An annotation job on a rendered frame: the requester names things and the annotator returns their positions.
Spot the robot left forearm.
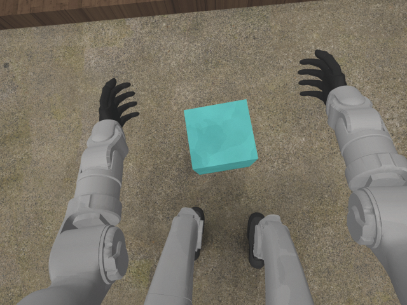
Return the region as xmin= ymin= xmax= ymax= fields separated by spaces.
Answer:
xmin=48 ymin=119 xmax=128 ymax=281

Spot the robot thigh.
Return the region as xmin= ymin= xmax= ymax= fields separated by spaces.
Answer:
xmin=144 ymin=213 xmax=204 ymax=305
xmin=254 ymin=221 xmax=314 ymax=305

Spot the left robot thigh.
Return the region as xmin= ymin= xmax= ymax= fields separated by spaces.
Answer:
xmin=144 ymin=213 xmax=204 ymax=305

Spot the robot right hand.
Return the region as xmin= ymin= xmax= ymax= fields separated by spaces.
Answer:
xmin=298 ymin=50 xmax=347 ymax=105

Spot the right robot upper arm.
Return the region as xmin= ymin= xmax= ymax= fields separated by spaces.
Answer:
xmin=347 ymin=186 xmax=407 ymax=305

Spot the right robot thigh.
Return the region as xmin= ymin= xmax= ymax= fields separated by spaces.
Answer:
xmin=254 ymin=221 xmax=314 ymax=305

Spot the robot right forearm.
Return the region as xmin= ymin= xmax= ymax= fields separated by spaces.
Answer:
xmin=326 ymin=86 xmax=407 ymax=192

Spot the carton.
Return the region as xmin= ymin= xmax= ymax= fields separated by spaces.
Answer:
xmin=184 ymin=99 xmax=258 ymax=175

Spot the robot left hand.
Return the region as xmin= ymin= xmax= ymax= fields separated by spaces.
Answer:
xmin=99 ymin=78 xmax=139 ymax=127

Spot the left robot upper arm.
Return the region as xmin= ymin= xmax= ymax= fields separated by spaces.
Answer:
xmin=16 ymin=224 xmax=128 ymax=305

